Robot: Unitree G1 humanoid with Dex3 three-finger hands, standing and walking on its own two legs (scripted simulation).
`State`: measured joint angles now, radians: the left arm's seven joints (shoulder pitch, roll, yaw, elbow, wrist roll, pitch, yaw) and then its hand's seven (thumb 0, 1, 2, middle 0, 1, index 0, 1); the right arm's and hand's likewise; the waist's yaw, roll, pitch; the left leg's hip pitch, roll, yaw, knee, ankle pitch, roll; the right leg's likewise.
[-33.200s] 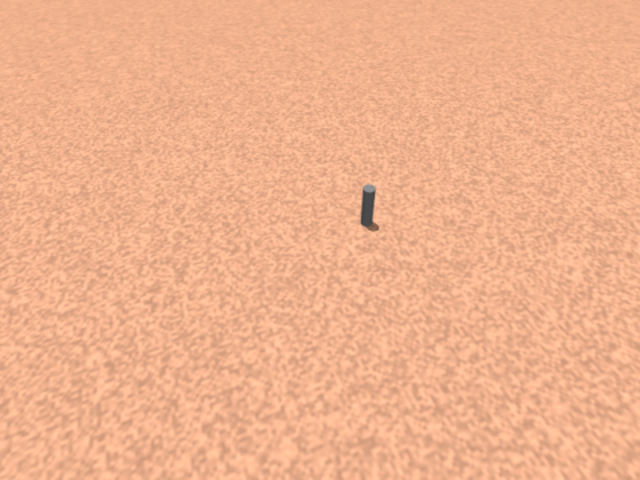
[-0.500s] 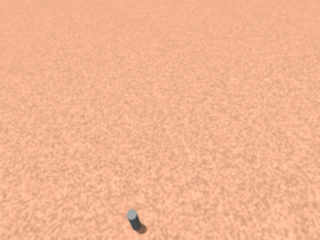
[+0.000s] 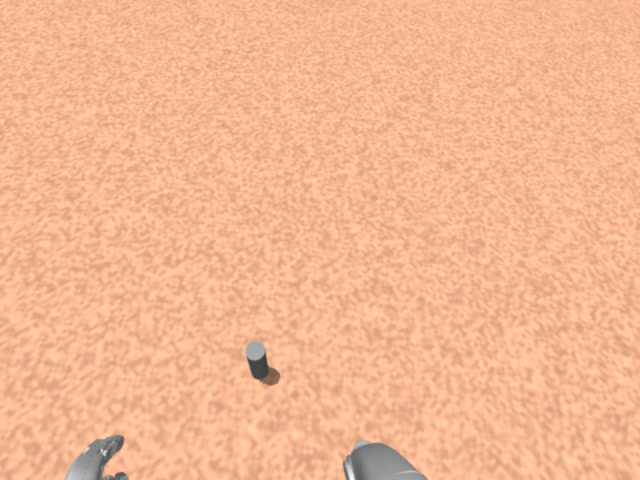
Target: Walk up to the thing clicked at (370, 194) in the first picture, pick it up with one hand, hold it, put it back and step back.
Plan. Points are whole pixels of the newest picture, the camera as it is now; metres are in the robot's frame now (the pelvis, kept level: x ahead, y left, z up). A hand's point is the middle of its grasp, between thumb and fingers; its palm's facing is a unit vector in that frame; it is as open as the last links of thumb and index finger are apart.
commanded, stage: step back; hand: left
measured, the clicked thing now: (257, 361) +0.45 +0.13 -0.67
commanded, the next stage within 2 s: none
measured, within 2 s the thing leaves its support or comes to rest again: neither
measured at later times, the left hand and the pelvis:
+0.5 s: hand out of the picture +0.03 +0.25 -0.14, palm faces -0.04 -0.92 -0.40, open 7.3 cm; pelvis -0.10 +0.00 +0.00, yaw -3 degrees
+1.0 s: hand out of the picture -0.15 +0.27 -0.17, palm faces -0.08 -0.92 -0.39, open 7.3 cm; pelvis -0.25 +0.00 -0.01, yaw -5 degrees
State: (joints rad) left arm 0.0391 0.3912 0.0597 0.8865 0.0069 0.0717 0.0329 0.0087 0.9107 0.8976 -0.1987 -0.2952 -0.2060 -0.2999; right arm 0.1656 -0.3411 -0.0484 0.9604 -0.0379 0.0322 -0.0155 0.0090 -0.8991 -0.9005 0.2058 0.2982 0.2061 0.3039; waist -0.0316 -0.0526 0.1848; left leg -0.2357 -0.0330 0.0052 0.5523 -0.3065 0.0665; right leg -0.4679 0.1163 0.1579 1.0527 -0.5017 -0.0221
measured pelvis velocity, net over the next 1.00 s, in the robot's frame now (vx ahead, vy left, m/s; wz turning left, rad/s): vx -0.25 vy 0.00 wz -0.09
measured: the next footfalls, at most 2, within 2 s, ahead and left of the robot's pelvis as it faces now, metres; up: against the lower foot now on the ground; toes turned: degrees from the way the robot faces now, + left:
right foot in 0.26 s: -0.01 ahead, -0.12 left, +0.00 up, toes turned +1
left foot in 0.64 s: -0.13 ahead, +0.13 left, +0.00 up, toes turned -3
